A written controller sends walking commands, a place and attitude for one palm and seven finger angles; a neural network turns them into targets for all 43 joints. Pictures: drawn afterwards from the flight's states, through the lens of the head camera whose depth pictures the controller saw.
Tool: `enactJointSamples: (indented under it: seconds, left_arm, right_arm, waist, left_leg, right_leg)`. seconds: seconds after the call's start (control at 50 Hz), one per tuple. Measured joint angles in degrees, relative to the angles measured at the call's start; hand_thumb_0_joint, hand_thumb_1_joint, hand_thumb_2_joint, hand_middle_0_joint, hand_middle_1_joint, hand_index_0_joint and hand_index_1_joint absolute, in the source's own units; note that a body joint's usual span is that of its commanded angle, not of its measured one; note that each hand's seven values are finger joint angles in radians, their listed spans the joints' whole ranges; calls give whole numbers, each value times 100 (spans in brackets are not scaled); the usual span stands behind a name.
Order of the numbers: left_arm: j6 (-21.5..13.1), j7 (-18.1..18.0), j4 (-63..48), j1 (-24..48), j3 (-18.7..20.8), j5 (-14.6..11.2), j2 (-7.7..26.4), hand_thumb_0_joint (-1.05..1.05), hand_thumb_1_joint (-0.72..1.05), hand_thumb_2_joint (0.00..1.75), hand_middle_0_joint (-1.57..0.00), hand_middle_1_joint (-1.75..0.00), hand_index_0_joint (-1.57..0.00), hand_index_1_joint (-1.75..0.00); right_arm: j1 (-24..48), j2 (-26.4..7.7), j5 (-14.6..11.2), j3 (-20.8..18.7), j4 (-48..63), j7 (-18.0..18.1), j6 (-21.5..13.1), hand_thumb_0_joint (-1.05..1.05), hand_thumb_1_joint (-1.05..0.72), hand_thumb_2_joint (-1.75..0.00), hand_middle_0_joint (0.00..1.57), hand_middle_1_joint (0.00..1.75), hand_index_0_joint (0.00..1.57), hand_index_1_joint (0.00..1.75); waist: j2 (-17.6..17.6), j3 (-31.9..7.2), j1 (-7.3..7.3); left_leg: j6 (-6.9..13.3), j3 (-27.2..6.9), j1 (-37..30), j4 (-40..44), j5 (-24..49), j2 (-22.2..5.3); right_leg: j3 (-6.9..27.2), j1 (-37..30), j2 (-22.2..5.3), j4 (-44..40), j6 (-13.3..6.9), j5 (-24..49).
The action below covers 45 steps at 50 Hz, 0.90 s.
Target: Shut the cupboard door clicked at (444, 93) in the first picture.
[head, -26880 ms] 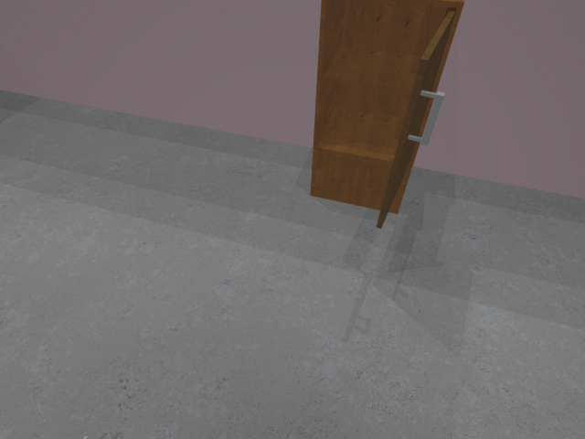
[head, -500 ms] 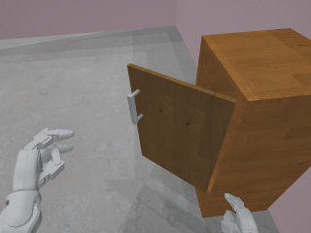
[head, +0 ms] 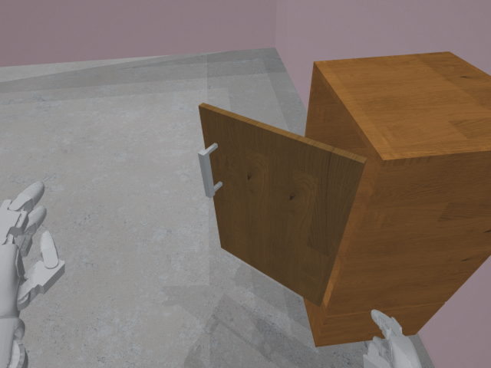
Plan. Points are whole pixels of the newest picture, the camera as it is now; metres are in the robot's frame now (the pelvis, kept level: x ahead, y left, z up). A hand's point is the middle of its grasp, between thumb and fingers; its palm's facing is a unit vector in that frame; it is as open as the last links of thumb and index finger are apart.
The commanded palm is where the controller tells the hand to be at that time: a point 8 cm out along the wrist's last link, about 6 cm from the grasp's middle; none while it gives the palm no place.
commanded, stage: draw the hand back to the body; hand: left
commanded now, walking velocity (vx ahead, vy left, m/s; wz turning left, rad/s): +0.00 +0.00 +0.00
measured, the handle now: (211, 171) +0.60 +0.17 -0.04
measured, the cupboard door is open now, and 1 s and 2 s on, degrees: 49 49 49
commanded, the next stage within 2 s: step back with the hand held close in 0.04 s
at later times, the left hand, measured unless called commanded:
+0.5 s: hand (47, 262) +0.19 +0.28 +0.15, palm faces +0.35 -0.79 -0.51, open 7.4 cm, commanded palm +0.13 +0.32 +0.17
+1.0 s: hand out of the picture +0.09 +0.30 +0.16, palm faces +0.48 -0.74 -0.46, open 7.4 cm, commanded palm +0.03 +0.33 +0.17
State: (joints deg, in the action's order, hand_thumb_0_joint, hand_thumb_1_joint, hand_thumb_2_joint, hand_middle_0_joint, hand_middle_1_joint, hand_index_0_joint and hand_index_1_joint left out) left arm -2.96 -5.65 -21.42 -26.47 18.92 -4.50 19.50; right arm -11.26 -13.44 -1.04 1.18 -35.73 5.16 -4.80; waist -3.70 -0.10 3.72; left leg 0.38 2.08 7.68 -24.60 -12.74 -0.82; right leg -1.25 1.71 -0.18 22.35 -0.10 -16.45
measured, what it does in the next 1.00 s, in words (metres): shifts its weight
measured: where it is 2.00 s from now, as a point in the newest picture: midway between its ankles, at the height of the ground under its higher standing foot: outside the picture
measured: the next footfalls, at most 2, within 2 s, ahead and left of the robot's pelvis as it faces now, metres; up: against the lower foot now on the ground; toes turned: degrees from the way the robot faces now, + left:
right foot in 1.42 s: -0.21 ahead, -0.12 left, +0.00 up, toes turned +3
left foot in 1.56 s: -0.05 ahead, +0.12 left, +0.00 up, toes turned +4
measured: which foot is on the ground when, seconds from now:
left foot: down 0.00-1.00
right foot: down 0.00-1.00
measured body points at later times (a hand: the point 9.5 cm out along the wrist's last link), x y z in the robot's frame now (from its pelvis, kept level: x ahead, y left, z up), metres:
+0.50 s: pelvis -0.01 +0.02 +0.00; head +0.00 +0.00 +0.45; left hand +0.17 +0.32 +0.18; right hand +0.16 -0.23 -0.09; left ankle +0.01 +0.12 -0.74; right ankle -0.04 -0.12 -0.74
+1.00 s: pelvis -0.10 +0.02 -0.02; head -0.09 +0.03 +0.43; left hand +0.05 +0.33 +0.18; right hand +0.08 -0.21 -0.10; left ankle +0.01 +0.12 -0.74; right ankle -0.04 -0.12 -0.74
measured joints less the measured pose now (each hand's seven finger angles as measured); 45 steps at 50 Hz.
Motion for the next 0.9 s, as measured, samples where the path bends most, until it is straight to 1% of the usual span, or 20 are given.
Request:
enactJointSamples:
  seconds: [0.08, 0.2, 0.26, 0.34, 0.48, 0.56, 0.7, 0.82, 0.9]
  left_arm:
    - [-48, 15, -40, -13, 72, -14, 64, 1, 89, 90, -21, -30, -21, -31]
    - [-59, 40, -14, -31, 128, -23, 50, 1, 89, 90, -21, -30, -21, -30]
    - [-268, 33, -5, -104, 227, 9, 94, 1, 89, 90, -21, -30, -21, -30]
    - [-462, 14, -24, -239, 260, 23, 176, 1, 89, 90, -21, -30, -21, -30]
    - [-470, 1, -214, -454, 316, -24, 442, 1, 89, 90, -21, -30, -21, -30]
    - [-475, -45, -345, -531, 400, -45, 575, 1, 89, 90, -21, -30, -21, -30]
    - [-609, -128, -495, -596, 482, 5, 620, 1, 89, 90, -21, -30, -21, -30]
    - [-831, -182, -486, -499, 592, 140, 529, 1, 89, 90, -21, -30, -21, -30]
    - [-928, -205, -551, -363, 652, 216, 471, 1, 89, 90, -21, -30, -21, -30]
  right_arm:
    - [13, 40, 0, 16, 26, -18, -16, 1, -90, -90, 20, 30, 20, 30]
    - [-3, 40, 4, 29, 41, -49, 48, 1, -90, -90, 20, 30, 20, 30]
    - [38, -1, 24, 14, 63, -59, 197, 1, -90, -90, 20, 30, 20, 30]
    - [103, -58, 27, -92, 109, -32, 390, 1, -90, -90, 21, 30, 20, 30]
    - [147, -87, -10, -206, 308, 41, 688, 1, -90, -90, 20, 30, 20, 30]
    - [145, -50, -27, -207, 411, 47, 768, 1, -90, -90, 20, 30, 20, 30]
    - [70, 5, -37, -156, 514, 59, 677, 1, -90, -90, 20, 30, 20, 30]
    - [-26, 35, -21, -110, 498, 69, 426, 1, -90, -90, 21, 30, 20, 30]
    - [-83, 81, 13, -89, 410, 51, 241, 1, -90, -90, 21, 30, 20, 30]
  waist:
    - [-5, 11, -10]
    - [-54, 3, -13]
    - [-112, -99, -93]
    - [-117, -131, -175]
    - [-9, -50, -280]
    - [80, -23, -321]
    - [188, 1, -357]
    - [207, 75, -319]
    - [215, 158, -298]
  left_leg:
    - [-11, 15, -20, 16, 5, -22]
    - [-4, 11, 41, 20, 23, -33]
    - [12, -29, 335, -163, -38, -75]
    - [57, 19, 572, -202, -24, -36]
    - [166, 151, 774, -157, 90, 68]
    - [212, 189, 904, -208, 147, 79]
    - [289, 150, 1193, -408, 254, 79]
    - [332, 47, 1530, -756, 280, 56]
    - [324, -51, 1732, -1002, 284, 32]
  right_leg:
    - [17, -22, 21, -37, -8, 24]
    - [13, 15, 33, -87, -2, 59]
    - [-21, 207, 76, -106, 13, 100]
    - [23, 479, 29, -22, 67, 114]
    - [142, 808, -90, 140, 180, 153]
    - [179, 957, -106, 209, 220, 214]
    - [139, 1210, -108, 378, 267, 328]
    - [48, 1502, -77, 722, 265, 331]
    - [125, 1660, 32, 995, 249, 278]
